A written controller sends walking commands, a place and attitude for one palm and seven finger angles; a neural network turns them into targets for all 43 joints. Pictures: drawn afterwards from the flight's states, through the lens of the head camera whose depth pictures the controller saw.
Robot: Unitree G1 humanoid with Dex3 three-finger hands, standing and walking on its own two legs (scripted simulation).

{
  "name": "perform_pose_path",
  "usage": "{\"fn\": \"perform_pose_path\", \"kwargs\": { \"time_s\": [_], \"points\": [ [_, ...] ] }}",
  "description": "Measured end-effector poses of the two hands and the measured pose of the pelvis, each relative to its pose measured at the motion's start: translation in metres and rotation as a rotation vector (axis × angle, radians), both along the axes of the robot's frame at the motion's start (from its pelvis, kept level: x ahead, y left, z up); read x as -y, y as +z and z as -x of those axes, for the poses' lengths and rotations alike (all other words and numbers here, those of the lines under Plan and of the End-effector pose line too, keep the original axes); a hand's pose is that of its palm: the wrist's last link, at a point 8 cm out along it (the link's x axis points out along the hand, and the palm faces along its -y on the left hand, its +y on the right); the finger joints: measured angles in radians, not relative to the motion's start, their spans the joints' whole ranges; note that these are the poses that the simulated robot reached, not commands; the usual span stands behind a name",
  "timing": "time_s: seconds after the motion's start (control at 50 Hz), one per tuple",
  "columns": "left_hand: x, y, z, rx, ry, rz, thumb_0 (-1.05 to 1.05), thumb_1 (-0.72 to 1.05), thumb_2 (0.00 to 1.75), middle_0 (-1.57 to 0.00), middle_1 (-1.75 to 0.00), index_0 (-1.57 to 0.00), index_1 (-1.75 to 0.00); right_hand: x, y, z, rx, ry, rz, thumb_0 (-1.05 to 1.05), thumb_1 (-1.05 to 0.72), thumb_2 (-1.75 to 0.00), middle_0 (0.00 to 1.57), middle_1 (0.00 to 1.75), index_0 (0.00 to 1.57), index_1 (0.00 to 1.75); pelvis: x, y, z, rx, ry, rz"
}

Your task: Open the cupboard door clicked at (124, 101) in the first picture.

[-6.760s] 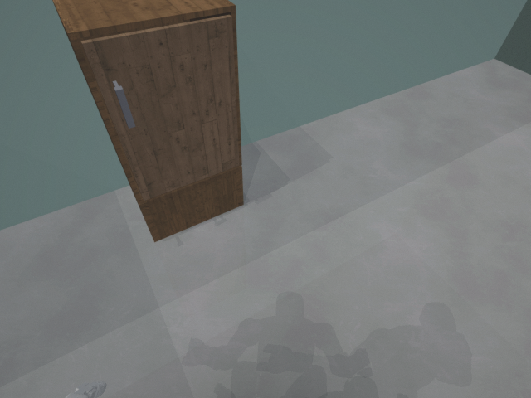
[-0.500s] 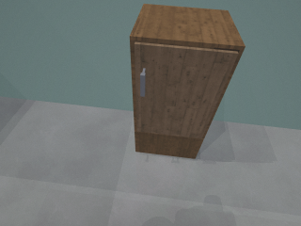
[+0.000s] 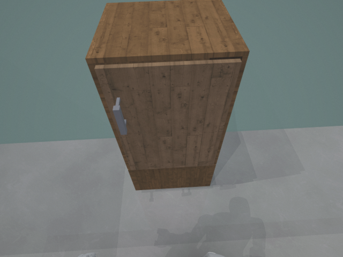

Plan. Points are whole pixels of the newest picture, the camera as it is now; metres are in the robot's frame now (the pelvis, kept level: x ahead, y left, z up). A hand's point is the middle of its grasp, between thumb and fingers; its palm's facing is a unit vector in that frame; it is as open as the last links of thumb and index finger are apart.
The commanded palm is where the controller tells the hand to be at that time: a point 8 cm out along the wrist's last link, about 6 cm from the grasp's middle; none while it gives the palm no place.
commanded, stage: come to a stop and stand still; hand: left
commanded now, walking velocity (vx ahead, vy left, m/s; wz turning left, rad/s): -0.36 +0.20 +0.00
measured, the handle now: (121, 116) +0.54 +0.18 -0.03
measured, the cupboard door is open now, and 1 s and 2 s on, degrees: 0 0 0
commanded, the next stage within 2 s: none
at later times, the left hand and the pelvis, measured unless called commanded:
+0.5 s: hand out of the picture +0.06 +0.24 -0.16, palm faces +0.09 -0.96 -0.28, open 7.3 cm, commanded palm none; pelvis +0.00 +0.04 +0.00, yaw +2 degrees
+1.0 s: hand out of the picture -0.04 +0.27 -0.16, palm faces +0.01 -0.98 -0.19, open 7.4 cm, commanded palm none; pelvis -0.05 +0.10 +0.02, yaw +0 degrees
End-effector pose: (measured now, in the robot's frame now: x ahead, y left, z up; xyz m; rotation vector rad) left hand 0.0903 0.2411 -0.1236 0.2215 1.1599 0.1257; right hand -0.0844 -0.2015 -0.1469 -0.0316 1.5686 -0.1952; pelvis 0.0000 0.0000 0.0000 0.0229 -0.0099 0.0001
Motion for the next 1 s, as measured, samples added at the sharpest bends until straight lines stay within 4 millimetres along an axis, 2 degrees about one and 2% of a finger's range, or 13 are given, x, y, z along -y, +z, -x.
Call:
{"fn": "perform_pose_path", "kwargs": {
  "time_s": [0.04,0.08,0.18,0.26,0.32,0.38,0.46,0.5,0.58,0.72,0.84,0.9,1.0],
  "points": [
    [0.012,0.001,-0.017,0.020,-0.007,-0.006,0.00,0.91,0.90,-0.20,-0.30,-0.20,-0.30,0.009,-0.005,-0.011,-0.027,-0.004,-0.008,0.01,-0.90,-0.90,0.20,0.30,0.20,0.30,0.007,-0.002,-0.011,0.003,0.005,0.012],
    [0.024,0.004,-0.026,0.020,-0.005,-0.004,0.00,0.91,0.90,-0.20,-0.30,-0.20,-0.30,0.018,-0.004,-0.028,-0.022,-0.002,-0.001,0.01,-0.90,-0.90,0.20,0.30,0.20,0.30,0.012,0.001,-0.019,0.007,0.012,0.012],
    [0.038,0.010,-0.026,-0.002,0.041,0.005,0.00,0.91,0.90,-0.21,-0.30,-0.20,-0.30,0.038,0.001,-0.089,0.065,0.049,0.030,0.01,-0.91,-0.90,0.19,0.30,0.20,0.30,0.016,0.011,-0.025,0.005,0.017,-0.006],
    [0.026,0.013,-0.018,-0.009,0.069,-0.012,-0.01,0.93,0.90,-0.21,-0.30,-0.21,-0.30,0.047,0.005,-0.139,0.170,0.101,0.056,0.01,-0.91,-0.90,0.19,0.30,0.20,0.30,0.012,0.014,-0.020,0.000,0.020,-0.006],
    [0.013,0.012,-0.004,-0.029,0.081,-0.023,-0.01,0.92,0.90,-0.21,-0.30,-0.21,-0.30,0.046,0.011,-0.168,0.252,0.131,0.076,0.01,-0.91,-0.90,0.19,0.30,0.20,0.30,0.005,0.013,-0.014,-0.002,0.020,-0.002],
    [-0.004,0.007,0.012,-0.045,0.093,-0.024,0.00,0.92,0.90,-0.21,-0.30,-0.21,-0.30,0.038,0.019,-0.186,0.321,0.158,0.094,0.00,-0.91,-0.90,0.19,0.30,0.20,0.30,-0.005,0.012,-0.007,-0.002,0.020,0.004],
    [-0.033,0.000,0.034,-0.030,0.102,-0.040,0.00,0.91,0.90,-0.21,-0.30,-0.21,-0.30,0.020,0.031,-0.196,0.456,0.166,0.124,0.01,-0.91,-0.90,0.19,0.30,0.20,0.30,-0.027,0.005,-0.001,0.009,0.024,0.012],
    [-0.049,-0.005,0.044,-0.020,0.116,-0.039,0.01,0.91,0.90,-0.21,-0.30,-0.21,-0.30,0.008,0.032,-0.195,0.513,0.174,0.138,0.01,-0.91,-0.90,0.19,0.30,0.20,0.30,-0.041,-0.001,0.003,0.032,0.032,0.020],
    [-0.072,-0.001,0.066,-0.036,0.125,-0.048,0.01,0.91,0.90,-0.21,-0.30,-0.20,-0.30,-0.021,0.035,-0.180,0.545,0.176,0.112,0.01,-0.91,-0.90,0.19,0.30,0.20,0.30,-0.058,0.002,0.011,0.059,0.004,0.017],
    [-0.087,0.004,0.107,-0.076,0.120,-0.056,0.01,0.91,0.90,-0.20,-0.30,-0.20,-0.30,-0.063,0.015,-0.142,0.474,0.182,0.019,0.01,-0.90,-0.90,0.19,0.30,0.20,0.30,-0.077,0.001,0.032,0.035,-0.003,-0.007],
    [-0.080,0.006,0.140,-0.163,0.094,-0.007,0.01,0.91,0.90,-0.20,-0.30,-0.20,-0.30,-0.066,0.014,-0.100,0.381,0.139,0.043,0.00,-0.93,-0.90,0.20,0.30,0.20,0.30,-0.093,0.009,0.044,0.020,0.003,0.022],
    [-0.078,0.001,0.142,-0.184,0.080,0.025,0.01,0.91,0.90,-0.20,-0.30,-0.20,-0.30,-0.068,0.018,-0.072,0.318,0.127,0.063,0.00,-0.93,-0.90,0.20,0.30,0.20,0.30,-0.098,0.012,0.046,0.017,-0.001,0.025],
    [-0.079,-0.003,0.135,-0.175,0.067,0.052,0.01,0.91,0.90,-0.21,-0.30,-0.20,-0.30,-0.072,0.021,-0.033,0.204,0.114,0.082,0.00,-0.91,-0.90,0.20,0.30,0.20,0.30,-0.104,0.015,0.046,0.014,0.001,0.026]
  ]
}}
